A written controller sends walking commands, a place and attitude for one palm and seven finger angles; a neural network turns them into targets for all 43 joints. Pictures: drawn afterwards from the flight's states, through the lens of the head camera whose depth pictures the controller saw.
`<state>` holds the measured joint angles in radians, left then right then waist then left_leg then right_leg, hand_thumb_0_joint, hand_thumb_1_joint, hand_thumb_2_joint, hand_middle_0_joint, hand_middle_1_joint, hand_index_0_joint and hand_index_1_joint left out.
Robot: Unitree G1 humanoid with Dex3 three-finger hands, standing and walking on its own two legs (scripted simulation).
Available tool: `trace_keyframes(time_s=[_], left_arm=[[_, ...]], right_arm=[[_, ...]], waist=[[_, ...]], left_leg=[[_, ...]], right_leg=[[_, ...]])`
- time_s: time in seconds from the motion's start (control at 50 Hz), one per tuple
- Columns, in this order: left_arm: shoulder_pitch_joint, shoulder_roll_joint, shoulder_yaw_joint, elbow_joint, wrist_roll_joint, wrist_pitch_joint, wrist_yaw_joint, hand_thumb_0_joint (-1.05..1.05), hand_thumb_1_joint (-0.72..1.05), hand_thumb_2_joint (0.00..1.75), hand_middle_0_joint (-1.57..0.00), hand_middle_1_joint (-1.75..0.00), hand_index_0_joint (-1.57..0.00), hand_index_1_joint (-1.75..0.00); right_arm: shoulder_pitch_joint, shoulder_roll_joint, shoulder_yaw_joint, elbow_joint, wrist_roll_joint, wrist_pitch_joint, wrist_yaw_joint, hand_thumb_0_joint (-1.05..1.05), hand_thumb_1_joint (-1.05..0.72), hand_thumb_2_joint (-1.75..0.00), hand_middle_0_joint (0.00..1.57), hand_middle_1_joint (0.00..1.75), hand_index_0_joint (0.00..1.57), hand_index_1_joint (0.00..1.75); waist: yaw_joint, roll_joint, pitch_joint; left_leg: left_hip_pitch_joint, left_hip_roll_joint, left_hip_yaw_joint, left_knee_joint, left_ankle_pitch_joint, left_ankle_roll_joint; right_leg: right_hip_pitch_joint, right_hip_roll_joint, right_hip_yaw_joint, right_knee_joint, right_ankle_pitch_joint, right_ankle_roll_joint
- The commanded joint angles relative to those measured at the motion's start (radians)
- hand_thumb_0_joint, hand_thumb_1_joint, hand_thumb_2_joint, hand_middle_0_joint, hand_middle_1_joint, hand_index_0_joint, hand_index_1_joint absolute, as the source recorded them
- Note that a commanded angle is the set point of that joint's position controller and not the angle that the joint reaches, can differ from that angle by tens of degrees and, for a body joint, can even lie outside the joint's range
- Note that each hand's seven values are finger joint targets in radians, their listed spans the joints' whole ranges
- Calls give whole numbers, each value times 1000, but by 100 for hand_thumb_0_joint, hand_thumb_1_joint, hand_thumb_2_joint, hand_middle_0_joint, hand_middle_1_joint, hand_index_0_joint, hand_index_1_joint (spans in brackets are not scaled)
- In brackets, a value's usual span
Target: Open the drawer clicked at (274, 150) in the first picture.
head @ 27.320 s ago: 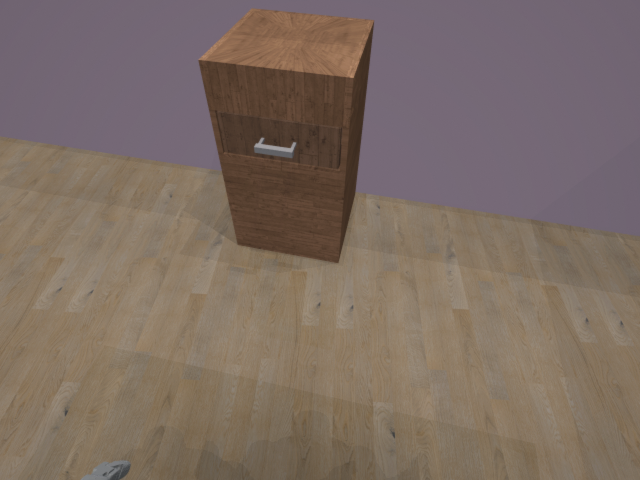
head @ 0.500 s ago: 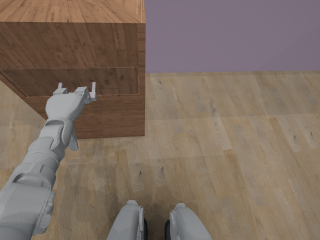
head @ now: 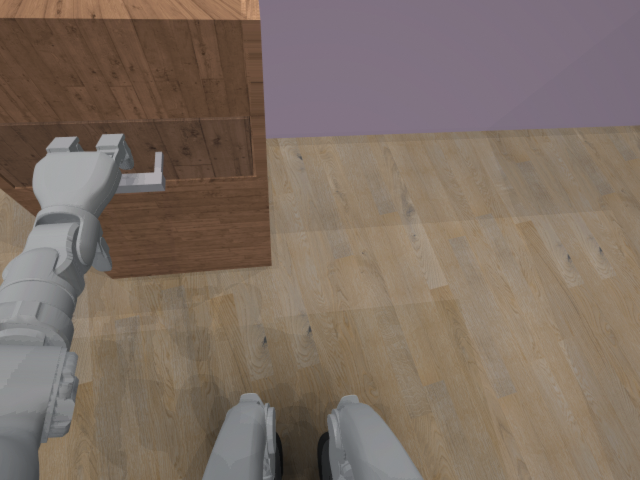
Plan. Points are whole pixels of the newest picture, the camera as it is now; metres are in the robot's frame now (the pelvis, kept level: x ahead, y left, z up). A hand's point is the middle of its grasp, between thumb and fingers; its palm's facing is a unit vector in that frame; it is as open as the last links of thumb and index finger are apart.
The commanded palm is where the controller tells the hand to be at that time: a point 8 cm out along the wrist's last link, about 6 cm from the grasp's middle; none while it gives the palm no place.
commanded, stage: lower the fingers behind the handle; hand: left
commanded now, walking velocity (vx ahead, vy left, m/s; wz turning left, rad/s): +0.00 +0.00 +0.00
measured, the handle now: (122, 172) +0.55 +0.28 -0.09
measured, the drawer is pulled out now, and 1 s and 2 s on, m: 0.00 0.00 0.00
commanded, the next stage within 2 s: close the thumb around the handle in 1.24 s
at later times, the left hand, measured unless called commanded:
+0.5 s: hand (112, 205) +0.48 +0.28 -0.07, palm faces -0.08 +0.01 -1.00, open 13.8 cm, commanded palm +0.47 +0.25 -0.04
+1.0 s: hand (120, 216) +0.49 +0.28 -0.11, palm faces -0.04 -0.01 -1.00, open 14.1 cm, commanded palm +0.47 +0.25 -0.06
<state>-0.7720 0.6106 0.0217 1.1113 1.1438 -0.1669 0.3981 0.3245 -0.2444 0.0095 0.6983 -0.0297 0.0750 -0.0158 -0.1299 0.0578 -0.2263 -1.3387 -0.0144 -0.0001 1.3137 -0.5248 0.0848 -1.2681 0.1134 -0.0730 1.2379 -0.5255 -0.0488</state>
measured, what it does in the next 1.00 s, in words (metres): lowers itself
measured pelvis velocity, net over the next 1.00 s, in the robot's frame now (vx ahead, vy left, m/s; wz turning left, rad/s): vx -0.01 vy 0.00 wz -0.04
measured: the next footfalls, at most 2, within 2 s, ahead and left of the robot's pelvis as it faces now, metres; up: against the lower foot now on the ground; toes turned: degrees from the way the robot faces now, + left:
none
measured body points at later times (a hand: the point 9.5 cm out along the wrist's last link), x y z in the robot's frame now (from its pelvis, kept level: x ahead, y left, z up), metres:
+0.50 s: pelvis -0.01 +0.00 -0.03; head +0.17 +0.03 +0.38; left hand +0.48 +0.28 -0.02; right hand +0.04 -0.27 -0.15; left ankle +0.03 +0.07 -0.61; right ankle +0.02 -0.10 -0.61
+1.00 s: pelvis -0.01 +0.00 -0.06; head +0.18 +0.03 +0.34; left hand +0.48 +0.28 -0.05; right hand +0.03 -0.27 -0.19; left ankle +0.03 +0.07 -0.61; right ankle +0.02 -0.10 -0.61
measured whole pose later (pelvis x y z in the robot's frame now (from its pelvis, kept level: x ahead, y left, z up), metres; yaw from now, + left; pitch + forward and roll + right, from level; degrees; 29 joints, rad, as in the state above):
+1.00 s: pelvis -0.01 +0.00 -0.06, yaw -2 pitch +36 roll -7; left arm -0.83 0.61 0.08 1.06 1.15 -0.11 0.47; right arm 0.26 -0.26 0.00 0.67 -0.04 0.09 0.03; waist -0.11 0.07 -0.22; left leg -1.60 0.00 0.02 1.56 -0.60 0.10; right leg -1.54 0.12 -0.08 1.49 -0.60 -0.04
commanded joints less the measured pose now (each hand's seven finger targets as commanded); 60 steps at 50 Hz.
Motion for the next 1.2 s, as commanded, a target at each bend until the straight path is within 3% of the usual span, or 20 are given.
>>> trace_keyframes(time_s=[0.0, 0.04, 0.08, 0.14, 0.18, 0.24, 0.28, 0.32, 0.4, 0.5, 0.6, 0.78, 0.84, 0.9, 0.92, 1.02, 1.08, 1.1, 1.12, 1.18], left_arm=[[-311, 130, 25, -86, 16, -54, 97, 0, -50, 30, -30, -120, -30, -120], [-282, 160, 64, -49, 0, -16, 126, 0, -50, 30, -30, -120, -30, -120], [-297, 178, 89, -67, -8, 15, 147, 0, -50, 30, -30, -120, -30, -120], [-391, 212, 103, -176, 10, 33, 172, 0, -50, 30, -30, -120, -30, -120], [-464, 275, 137, -242, 20, 31, 187, 0, -50, 30, -30, -120, -30, -120], [-392, 214, 87, -114, 5, 98, 169, 0, -50, 30, -30, -120, -30, -120], [-420, 227, 83, -111, 7, 107, 154, 0, -50, 30, -30, -120, -30, -120], [-410, 234, 80, -91, -4, 119, 134, 0, -50, 30, -30, -120, -30, -120], [-324, 225, 78, -77, -7, 102, 88, 0, -50, 30, -30, -120, -30, -120], [-284, 161, 38, -75, -1, 56, 67, 0, -50, 30, -30, -120, -30, -120], [-258, 154, 43, -47, -10, 35, 70, 0, -50, 30, -30, -120, -30, -120], [-256, 161, 62, -105, -10, 57, 88, 0, -50, 30, -30, -120, -30, -120], [-258, 203, 81, -88, -2, 73, 84, 0, -50, 30, -30, -120, -30, -120], [-316, 242, 103, -165, 0, 61, 86, 0, -50, 30, -30, -120, -30, -120], [-308, 238, 103, -179, 4, 58, 87, 0, -50, 30, -30, -120, -30, -120], [-304, 243, 115, -173, -8, 47, 91, 0, -50, 30, -30, -120, -30, -120], [-294, 244, 120, -177, -4, 42, 97, 0, -50, 30, -30, -120, -30, -120], [-289, 235, 115, -161, -7, 46, 98, 0, -50, 30, -30, -120, -30, -120], [-310, 258, 129, -186, -3, 39, 103, 0, -50, 30, -30, -120, -30, -120], [-313, 236, 122, -204, 3, 33, 112, 0, -50, 30, -30, -120, -30, -120]], right_arm=[[110, -189, -77, -31, -22, -13, 1, 0, -90, -90, 20, 30, 20, 30], [120, -199, -76, -43, -23, -5, 14, 0, -90, -90, 20, 30, 20, 30], [134, -207, -80, -53, -24, 6, 25, 0, -90, -90, 20, 30, 20, 30], [142, -212, -92, -54, -24, 15, 31, 0, -90, -90, 20, 30, 20, 30], [149, -216, -95, -44, -23, 14, 27, 0, -90, -90, 20, 30, 20, 30], [152, -211, -86, -30, -17, 14, 28, 0, -90, -90, 20, 30, 20, 30], [149, -215, -83, -30, -14, 10, 26, 0, -90, -90, 20, 30, 20, 30], [146, -212, -76, -31, -13, 7, 22, 0, -90, -90, 20, 30, 20, 30], [136, -205, -64, -44, -15, 10, 19, 0, -90, -90, 20, 30, 20, 30], [119, -194, -65, -55, -17, 6, 18, 0, -90, -90, 20, 30, 20, 30], [126, -198, -69, -55, -19, 4, 21, 0, -90, -90, 20, 30, 20, 30], [134, -210, -79, -60, -18, 16, 34, 0, -90, -90, 20, 30, 20, 30], [132, -211, -74, -58, -15, 17, 31, 0, -90, -90, 20, 30, 20, 30], [134, -212, -74, -60, -16, 14, 29, 0, -90, -90, 20, 30, 20, 30], [132, -210, -76, -64, -14, 13, 28, 0, -90, -90, 20, 30, 20, 30], [131, -209, -75, -56, -16, 11, 25, 0, -90, -90, 20, 30, 20, 30], [132, -210, -75, -57, -17, 13, 27, 0, -90, -90, 20, 30, 20, 30], [131, -209, -76, -51, -19, 13, 29, 0, -90, -90, 20, 30, 20, 30], [134, -212, -75, -51, -20, 13, 27, 0, -90, -90, 20, 30, 20, 30], [136, -210, -81, -52, -22, 19, 31, 0, -90, -90, 20, 30, 20, 30]], waist=[[-27, 131, -323], [-12, 99, -365], [2, 116, -442], [0, 138, -575], [-10, 145, -664], [-27, 74, -541], [-30, 98, -540], [-31, 76, -536], [-5, 94, -486], [-18, 68, -415], [-19, 23, -400], [4, 66, -509], [2, 30, -486], [13, 104, -562], [14, 100, -572], [3, 81, -535], [11, 111, -556], [7, 101, -521], [6, 96, -535], [11, 142, -569]], left_leg=[[384, 33, -111, -78, 225, -46], [346, 29, -101, -64, 244, -43], [374, 29, -99, -58, 303, -47], [447, 35, -109, -40, 367, -49], [482, 41, -116, -24, 414, -48], [392, 33, -97, -30, 337, -38], [400, 33, -100, -37, 319, -39], [357, 29, -88, -28, 293, -30], [336, 26, -78, -23, 306, -31], [279, 30, -76, 3, 268, -26], [203, 28, -76, 36, 230, -24], [261, 33, -93, 59, 283, -36], [201, 31, -84, 70, 232, -29], [263, 34, -94, 67, 272, -34], [282, 36, -101, 63, 285, -37], [276, 42, -108, 66, 293, -35], [310, 44, -118, 62, 323, -42], [299, 46, -115, 65, 311, -41], [298, 47, -116, 67, 321, -40], [368, 53, -134, 57, 382, -53]], right_leg=[[-66, -12, 34, -78, 119, -17], [-34, -9, 36, -62, 138, -16], [-8, -9, 33, -43, 174, -12], [29, -5, 35, -27, 221, -7], [49, -7, 39, -12, 258, 1], [62, -6, 34, -35, 224, 8], [39, -10, 34, -38, 207, 8], [60, -9, 38, -38, 201, 9], [67, -8, 39, -29, 221, 0], [12, -6, 44, -14, 193, -4], [-16, -7, 46, 16, 166, -3], [-54, -10, 33, 70, 184, -2], [-40, -7, 36, 70, 157, 0], [-42, -9, 34, 83, 171, -3], [-45, -8, 33, 84, 175, -3], [-66, -9, 25, 85, 175, 1], [-80, -9, 22, 92, 185, -3], [-91, -7, 20, 86, 175, -3], [-86, -9, 22, 90, 184, -1], [-106, -10, 15, 98, 207, -4]])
